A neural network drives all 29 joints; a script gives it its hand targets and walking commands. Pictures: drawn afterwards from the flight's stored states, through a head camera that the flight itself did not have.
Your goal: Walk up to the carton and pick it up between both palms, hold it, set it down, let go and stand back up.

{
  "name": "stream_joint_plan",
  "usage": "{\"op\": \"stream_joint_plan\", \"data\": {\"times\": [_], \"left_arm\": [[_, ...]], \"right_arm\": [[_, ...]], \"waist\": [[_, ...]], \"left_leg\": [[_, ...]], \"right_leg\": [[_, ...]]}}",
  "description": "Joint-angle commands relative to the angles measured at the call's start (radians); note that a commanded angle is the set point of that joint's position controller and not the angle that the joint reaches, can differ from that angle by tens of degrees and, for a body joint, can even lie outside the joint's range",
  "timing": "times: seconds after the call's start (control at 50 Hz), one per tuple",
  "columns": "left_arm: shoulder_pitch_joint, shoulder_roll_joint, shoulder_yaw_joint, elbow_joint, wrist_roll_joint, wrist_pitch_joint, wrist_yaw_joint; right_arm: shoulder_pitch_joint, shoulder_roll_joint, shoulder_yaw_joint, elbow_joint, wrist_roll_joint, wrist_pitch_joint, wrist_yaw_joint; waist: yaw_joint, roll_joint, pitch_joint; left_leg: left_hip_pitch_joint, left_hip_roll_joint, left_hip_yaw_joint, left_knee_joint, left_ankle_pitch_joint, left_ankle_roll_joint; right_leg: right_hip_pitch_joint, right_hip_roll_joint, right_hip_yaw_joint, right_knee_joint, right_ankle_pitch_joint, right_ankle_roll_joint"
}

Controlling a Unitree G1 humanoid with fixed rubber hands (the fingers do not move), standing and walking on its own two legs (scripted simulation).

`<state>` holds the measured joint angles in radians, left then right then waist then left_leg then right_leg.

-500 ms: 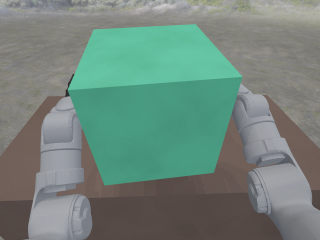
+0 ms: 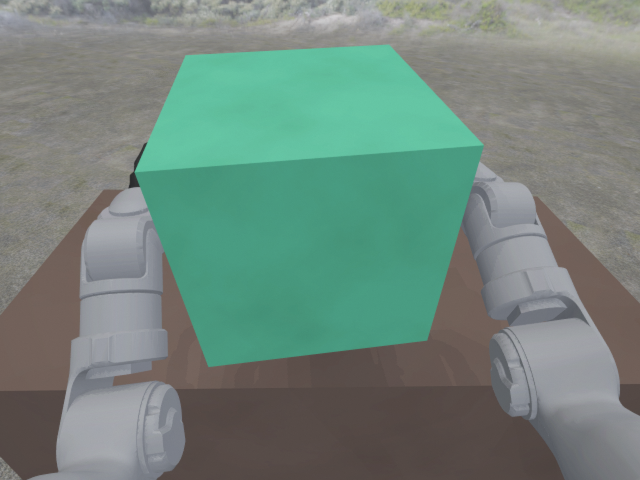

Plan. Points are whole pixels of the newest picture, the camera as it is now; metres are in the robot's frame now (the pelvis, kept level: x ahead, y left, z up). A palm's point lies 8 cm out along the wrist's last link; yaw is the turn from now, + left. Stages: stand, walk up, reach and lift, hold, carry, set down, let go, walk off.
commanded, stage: hold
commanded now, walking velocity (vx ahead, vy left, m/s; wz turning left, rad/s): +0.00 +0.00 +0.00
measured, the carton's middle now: (304, 195) +0.38 +0.00 +0.23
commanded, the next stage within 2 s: none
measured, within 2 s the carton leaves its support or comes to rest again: neither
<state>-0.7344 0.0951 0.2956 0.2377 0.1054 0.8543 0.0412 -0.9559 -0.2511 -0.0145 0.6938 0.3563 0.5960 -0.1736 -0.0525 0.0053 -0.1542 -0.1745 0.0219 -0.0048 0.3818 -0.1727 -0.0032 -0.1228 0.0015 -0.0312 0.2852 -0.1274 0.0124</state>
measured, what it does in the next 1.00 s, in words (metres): stands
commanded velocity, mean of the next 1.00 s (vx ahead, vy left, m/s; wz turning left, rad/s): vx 0.00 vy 0.00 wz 0.00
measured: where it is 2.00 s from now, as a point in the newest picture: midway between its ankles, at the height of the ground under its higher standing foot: outside the picture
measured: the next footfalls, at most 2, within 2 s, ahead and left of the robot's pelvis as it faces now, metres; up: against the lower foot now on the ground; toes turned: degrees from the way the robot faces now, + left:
none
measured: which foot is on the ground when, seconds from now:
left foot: down 0.00-1.00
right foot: down 0.00-1.00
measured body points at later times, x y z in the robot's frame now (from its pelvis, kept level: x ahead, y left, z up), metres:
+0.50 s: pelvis +0.00 -0.01 +0.00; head -0.07 +0.01 +0.44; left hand +0.38 +0.17 +0.24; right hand +0.40 -0.18 +0.26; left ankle +0.02 +0.12 -0.75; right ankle +0.02 -0.13 -0.75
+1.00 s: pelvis +0.01 +0.00 +0.00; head -0.07 +0.01 +0.44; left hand +0.38 +0.18 +0.24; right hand +0.40 -0.17 +0.27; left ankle +0.02 +0.12 -0.75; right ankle +0.02 -0.13 -0.75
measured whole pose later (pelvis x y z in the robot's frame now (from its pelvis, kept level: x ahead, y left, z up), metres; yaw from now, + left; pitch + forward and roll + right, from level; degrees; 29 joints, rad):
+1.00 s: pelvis +0.01 +0.00 +0.00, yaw +0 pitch -3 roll -1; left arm -0.69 0.08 0.31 0.19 0.11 0.86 0.03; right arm -0.93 -0.25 0.00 0.64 0.38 0.62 -0.19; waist -0.06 0.00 -0.15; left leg -0.16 0.02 -0.01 0.39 -0.19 0.00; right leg -0.10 0.00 -0.04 0.28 -0.14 0.01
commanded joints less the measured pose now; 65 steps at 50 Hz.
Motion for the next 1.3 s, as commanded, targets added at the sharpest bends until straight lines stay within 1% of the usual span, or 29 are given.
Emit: {"op": "stream_joint_plan", "data": {"times": [0.0,0.02,0.04,0.12,0.14,0.18,0.22,0.24,0.26,0.32,0.4,0.46,0.52,0.54,0.6,0.66,0.72,0.76,0.78,0.8,0.86,0.88,0.92,1.0,1.02,1.1,1.18,1.26,1.28], "left_arm": [[-0.977,-0.569,-0.468,-0.211,-0.187,-0.101,-0.148],[-0.978,-0.570,-0.461,-0.193,-0.191,-0.105,-0.147],[-0.978,-0.581,-0.472,-0.198,-0.195,-0.111,-0.143],[-0.984,-0.576,-0.448,-0.144,-0.182,-0.115,-0.143],[-0.977,-0.578,-0.447,-0.149,-0.174,-0.112,-0.143],[-0.977,-0.575,-0.441,-0.153,-0.171,-0.111,-0.143],[-0.970,-0.565,-0.432,-0.162,-0.176,-0.111,-0.145],[-0.982,-0.567,-0.434,-0.174,-0.173,-0.113,-0.144],[-0.977,-0.571,-0.441,-0.167,-0.178,-0.113,-0.144],[-0.977,-0.568,-0.455,-0.197,-0.187,-0.111,-0.141],[-0.972,-0.563,-0.459,-0.210,-0.198,-0.114,-0.148],[-0.976,-0.564,-0.483,-0.231,-0.202,-0.115,-0.149],[-0.958,-0.559,-0.481,-0.250,-0.203,-0.111,-0.145],[-0.946,-0.562,-0.490,-0.258,-0.209,-0.112,-0.146],[-0.947,-0.550,-0.479,-0.263,-0.200,-0.108,-0.146],[-0.925,-0.545,-0.456,-0.245,-0.181,-0.101,-0.151],[-0.925,-0.536,-0.468,-0.250,-0.179,-0.097,-0.159],[-0.901,-0.533,-0.449,-0.236,-0.175,-0.094,-0.161],[-0.896,-0.538,-0.454,-0.261,-0.176,-0.096,-0.161],[-0.892,-0.552,-0.471,-0.266,-0.181,-0.091,-0.163],[-0.891,-0.549,-0.456,-0.246,-0.165,-0.088,-0.167],[-0.891,-0.544,-0.455,-0.254,-0.164,-0.090,-0.167],[-0.915,-0.551,-0.469,-0.266,-0.162,-0.089,-0.168],[-0.926,-0.564,-0.487,-0.274,-0.175,-0.096,-0.160],[-0.939,-0.583,-0.493,-0.276,-0.183,-0.097,-0.157],[-0.956,-0.594,-0.516,-0.271,-0.197,-0.103,-0.148],[-0.949,-0.579,-0.476,-0.227,-0.187,-0.107,-0.142],[-0.945,-0.572,-0.459,-0.198,-0.176,-0.106,-0.149],[-0.944,-0.564,-0.443,-0.179,-0.169,-0.105,-0.150]], "right_arm": [[-0.847,0.744,0.283,-0.355,0.157,-0.046,0.140],[-0.851,0.740,0.286,-0.352,0.159,-0.048,0.142],[-0.853,0.748,0.279,-0.373,0.152,-0.053,0.144],[-0.854,0.742,0.268,-0.310,0.146,-0.052,0.151],[-0.847,0.746,0.267,-0.309,0.149,-0.053,0.154],[-0.850,0.755,0.273,-0.304,0.144,-0.055,0.147],[-0.849,0.757,0.279,-0.308,0.157,-0.051,0.145],[-0.844,0.760,0.285,-0.306,0.153,-0.054,0.145],[-0.837,0.752,0.278,-0.321,0.154,-0.054,0.145],[-0.834,0.761,0.289,-0.337,0.165,-0.059,0.139],[-0.848,0.781,0.312,-0.395,0.174,-0.051,0.119],[-0.828,0.767,0.305,-0.398,0.176,-0.048,0.113],[-0.821,0.776,0.315,-0.430,0.182,-0.040,0.111],[-0.818,0.774,0.329,-0.446,0.189,-0.039,0.108],[-0.809,0.770,0.326,-0.442,0.199,-0.028,0.103],[-0.795,0.757,0.336,-0.433,0.187,-0.022,0.101],[-0.790,0.762,0.330,-0.426,0.186,-0.021,0.104],[-0.798,0.754,0.337,-0.450,0.192,-0.021,0.099],[-0.804,0.766,0.339,-0.459,0.197,-0.024,0.098],[-0.788,0.758,0.335,-0.453,0.192,-0.024,0.095],[-0.778,0.737,0.330,-0.426,0.189,-0.017,0.099],[-0.784,0.740,0.319,-0.435,0.183,-0.020,0.099],[-0.766,0.737,0.315,-0.418,0.175,-0.022,0.102],[-0.793,0.748,0.308,-0.420,0.174,-0.027,0.121],[-0.788,0.740,0.296,-0.406,0.173,-0.026,0.126],[-0.794,0.745,0.293,-0.397,0.167,-0.035,0.141],[-0.830,0.748,0.297,-0.391,0.160,-0.041,0.141],[-0.819,0.743,0.281,-0.345,0.152,-0.038,0.140],[-0.810,0.749,0.280,-0.324,0.150,-0.035,0.142]], "waist": [[-0.009,0.037,-0.444],[0.004,0.030,-0.442],[-0.010,0.025,-0.441],[-0.012,0.019,-0.410],[0.000,0.048,-0.405],[0.004,0.016,-0.421],[0.002,0.029,-0.412],[0.017,0.021,-0.428],[0.003,0.026,-0.425],[0.005,0.040,-0.457],[-0.002,-0.004,-0.467],[-0.024,0.034,-0.462],[-0.011,0.023,-0.487],[-0.018,0.004,-0.483],[-0.012,0.033,-0.475],[-0.007,0.002,-0.426],[-0.005,0.019,-0.432],[0.000,0.000,-0.439],[-0.002,0.016,-0.459],[-0.024,0.009,-0.443],[-0.007,0.017,-0.411],[-0.014,0.005,-0.421],[-0.019,0.037,-0.409],[-0.015,0.055,-0.430],[-0.032,0.051,-0.424],[-0.031,0.080,-0.439],[-0.006,0.017,-0.432],[-0.016,0.029,-0.407],[-0.007,0.025,-0.405]], "left_leg": [[0.115,-0.059,-0.021,-0.042,0.171,-0.033],[0.093,-0.057,-0.020,-0.048,0.149,-0.034],[0.100,-0.058,-0.023,-0.055,0.155,-0.033],[0.086,-0.058,-0.024,-0.059,0.128,-0.029],[0.082,-0.056,-0.021,-0.061,0.124,-0.028],[0.082,-0.058,-0.025,-0.058,0.138,-0.024],[0.082,-0.059,-0.020,-0.055,0.153,-0.023],[0.097,-0.061,-0.021,-0.047,0.162,-0.025],[0.091,-0.063,-0.021,-0.052,0.168,-0.030],[0.111,-0.064,-0.022,-0.028,0.216,-0.038],[0.105,-0.074,-0.028,-0.025,0.203,-0.019],[0.111,-0.072,-0.026,-0.027,0.212,-0.033],[0.134,-0.076,-0.031,-0.009,0.255,-0.036],[0.123,-0.073,-0.030,-0.016,0.251,-0.033],[0.125,-0.077,-0.031,-0.014,0.253,-0.033],[0.097,-0.075,-0.026,-0.028,0.232,-0.028],[0.110,-0.078,-0.023,-0.032,0.234,-0.031],[0.113,-0.075,-0.026,-0.023,0.254,-0.028],[0.127,-0.082,-0.023,-0.018,0.269,-0.028],[0.135,-0.080,-0.031,-0.014,0.297,-0.031],[0.126,-0.068,-0.023,-0.024,0.272,-0.043],[0.122,-0.071,-0.030,-0.032,0.260,-0.036],[0.117,-0.071,-0.028,-0.030,0.250,-0.039],[0.120,-0.068,-0.029,-0.035,0.234,-0.045],[0.117,-0.061,-0.032,-0.040,0.228,-0.051],[0.121,-0.059,-0.039,-0.040,0.227,-0.052],[0.088,-0.064,-0.037,-0.046,0.181,-0.032],[0.093,-0.066,-0.030,-0.047,0.171,-0.028],[0.094,-0.064,-0.025,-0.047,0.175,-0.031]], "right_leg": [[0.131,0.079,0.024,-0.007,0.149,0.023],[0.125,0.081,0.028,-0.009,0.128,0.024],[0.130,0.079,0.027,-0.013,0.128,0.027],[0.122,0.077,0.037,-0.014,0.105,0.021],[0.133,0.075,0.040,-0.010,0.119,0.019],[0.136,0.080,0.036,-0.009,0.132,0.027],[0.142,0.071,0.045,-0.004,0.148,0.024],[0.130,0.079,0.039,-0.006,0.148,0.025],[0.138,0.079,0.040,-0.009,0.153,0.026],[0.143,0.080,0.040,0.005,0.194,0.030],[0.165,0.079,0.042,-0.001,0.222,0.045],[0.149,0.081,0.039,-0.003,0.217,0.040],[0.164,0.083,0.042,0.006,0.262,0.047],[0.170,0.080,0.040,0.007,0.275,0.052],[0.179,0.077,0.040,0.005,0.273,0.049],[0.178,0.079,0.036,0.000,0.267,0.050],[0.181,0.075,0.037,0.003,0.251,0.049],[0.193,0.080,0.030,0.006,0.287,0.051],[0.198,0.076,0.040,0.004,0.312,0.053],[0.197,0.083,0.038,0.009,0.333,0.049],[0.178,0.087,0.028,0.003,0.263,0.045],[0.186,0.085,0.031,-0.002,0.253,0.043],[0.160,0.083,0.031,0.000,0.234,0.036],[0.160,0.081,0.038,-0.006,0.212,0.031],[0.148,0.084,0.028,0.003,0.196,0.029],[0.131,0.080,0.031,-0.001,0.186,0.017],[0.148,0.083,0.037,-0.007,0.164,0.023],[0.140,0.075,0.035,-0.012,0.148,0.025],[0.142,0.074,0.036,-0.009,0.156,0.025]]}}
